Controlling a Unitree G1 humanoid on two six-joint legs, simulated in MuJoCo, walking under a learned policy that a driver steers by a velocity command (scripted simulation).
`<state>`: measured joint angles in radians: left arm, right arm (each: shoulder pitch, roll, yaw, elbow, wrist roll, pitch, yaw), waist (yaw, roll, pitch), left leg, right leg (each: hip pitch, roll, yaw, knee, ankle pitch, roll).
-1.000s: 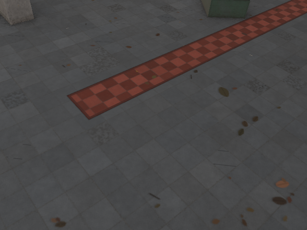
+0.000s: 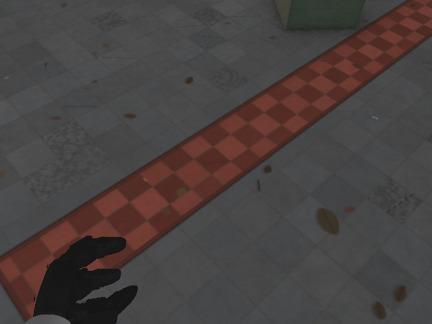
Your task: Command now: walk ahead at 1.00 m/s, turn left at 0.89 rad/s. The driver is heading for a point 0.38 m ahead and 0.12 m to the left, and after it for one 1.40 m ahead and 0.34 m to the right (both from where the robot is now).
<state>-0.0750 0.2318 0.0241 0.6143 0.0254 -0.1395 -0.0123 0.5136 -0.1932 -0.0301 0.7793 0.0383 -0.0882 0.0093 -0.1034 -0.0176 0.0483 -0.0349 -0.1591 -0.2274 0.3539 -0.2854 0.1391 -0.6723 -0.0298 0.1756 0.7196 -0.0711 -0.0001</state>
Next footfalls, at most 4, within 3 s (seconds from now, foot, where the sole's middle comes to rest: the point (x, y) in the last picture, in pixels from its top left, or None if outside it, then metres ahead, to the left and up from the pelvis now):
0.16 right None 0.40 -0.15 -0.78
0.52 left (151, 295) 0.58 0.14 -0.78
0.92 right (243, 297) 0.55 -0.15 -0.78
1.42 left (184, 277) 0.63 0.03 -0.78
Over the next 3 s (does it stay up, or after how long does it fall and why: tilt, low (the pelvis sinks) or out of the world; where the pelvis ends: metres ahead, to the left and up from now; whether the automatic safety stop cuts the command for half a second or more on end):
stays up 1.28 -0.40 0.00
